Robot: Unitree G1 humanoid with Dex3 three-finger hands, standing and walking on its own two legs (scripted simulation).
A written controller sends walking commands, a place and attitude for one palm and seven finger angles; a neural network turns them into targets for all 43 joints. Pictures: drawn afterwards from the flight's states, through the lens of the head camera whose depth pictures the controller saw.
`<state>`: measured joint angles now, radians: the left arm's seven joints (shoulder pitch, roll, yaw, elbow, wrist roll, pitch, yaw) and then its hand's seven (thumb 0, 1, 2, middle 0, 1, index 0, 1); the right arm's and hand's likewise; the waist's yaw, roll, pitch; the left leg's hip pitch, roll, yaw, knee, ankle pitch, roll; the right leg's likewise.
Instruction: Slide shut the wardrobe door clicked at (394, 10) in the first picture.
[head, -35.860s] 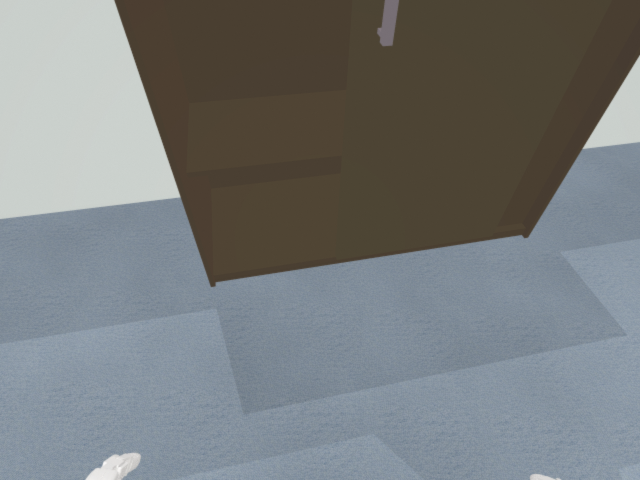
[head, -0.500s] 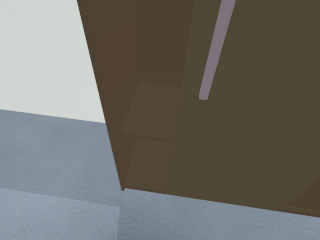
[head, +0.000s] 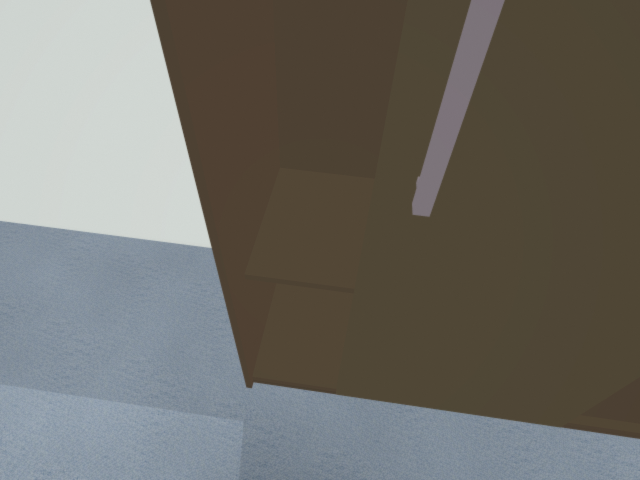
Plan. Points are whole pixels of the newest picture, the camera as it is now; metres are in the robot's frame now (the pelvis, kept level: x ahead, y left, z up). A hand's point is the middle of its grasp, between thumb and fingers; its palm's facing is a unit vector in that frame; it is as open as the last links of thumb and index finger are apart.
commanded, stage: come to a stop and stand still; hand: right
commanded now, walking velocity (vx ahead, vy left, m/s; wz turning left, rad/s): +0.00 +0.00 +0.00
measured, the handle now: (448, 108) +0.47 -0.11 +0.26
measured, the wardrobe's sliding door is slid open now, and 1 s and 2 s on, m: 0.26 0.26 0.26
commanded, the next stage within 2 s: look again from close up in 0.38 s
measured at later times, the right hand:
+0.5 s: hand out of the picture +0.01 -0.16 -0.17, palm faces +0.03 +0.98 -0.19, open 7.3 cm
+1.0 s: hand out of the picture +0.00 -0.15 -0.17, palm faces +0.04 +0.99 -0.16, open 7.4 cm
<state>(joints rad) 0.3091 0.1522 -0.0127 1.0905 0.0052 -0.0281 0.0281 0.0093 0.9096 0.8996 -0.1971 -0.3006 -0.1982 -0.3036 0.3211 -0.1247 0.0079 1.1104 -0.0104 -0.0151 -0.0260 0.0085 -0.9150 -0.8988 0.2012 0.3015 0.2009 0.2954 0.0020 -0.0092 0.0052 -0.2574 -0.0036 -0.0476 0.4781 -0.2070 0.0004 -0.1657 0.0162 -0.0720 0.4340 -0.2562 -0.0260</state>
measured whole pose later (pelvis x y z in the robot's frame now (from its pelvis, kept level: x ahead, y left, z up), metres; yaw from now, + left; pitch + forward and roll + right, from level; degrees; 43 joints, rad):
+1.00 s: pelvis +0.02 +0.01 +0.00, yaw -1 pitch -1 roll +0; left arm 0.33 0.13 -0.02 1.14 0.00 -0.03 0.03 0.01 0.91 0.90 -0.20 -0.30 -0.20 -0.30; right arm 0.32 -0.13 0.01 1.13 -0.01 -0.02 -0.03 0.00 -0.91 -0.90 0.20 0.30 0.20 0.30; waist 0.00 0.00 0.01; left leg -0.20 -0.02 -0.03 0.43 -0.21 0.01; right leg -0.12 0.00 -0.06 0.40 -0.26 -0.01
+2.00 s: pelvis +0.01 +0.00 +0.00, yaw +0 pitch -1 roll +0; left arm 0.34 0.11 -0.02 1.14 0.00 -0.03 0.04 0.01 0.91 0.90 -0.20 -0.30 -0.20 -0.30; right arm 0.34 -0.12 0.01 1.13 -0.01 -0.02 -0.03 0.00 -0.91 -0.90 0.20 0.30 0.20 0.30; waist 0.00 0.01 0.02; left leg -0.20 -0.01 -0.04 0.44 -0.21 0.00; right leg -0.12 0.01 -0.06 0.42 -0.27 -0.02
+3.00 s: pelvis +0.02 -0.01 +0.00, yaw +0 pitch -1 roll +0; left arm 0.35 0.10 -0.02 1.14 0.00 -0.04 0.04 0.01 0.91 0.90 -0.20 -0.30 -0.20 -0.30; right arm 0.35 -0.11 0.01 1.14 -0.01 -0.02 -0.03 0.00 -0.91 -0.90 0.20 0.30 0.20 0.30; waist 0.00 0.01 0.01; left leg -0.20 -0.01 -0.04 0.44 -0.22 0.00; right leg -0.12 0.01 -0.06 0.42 -0.28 -0.03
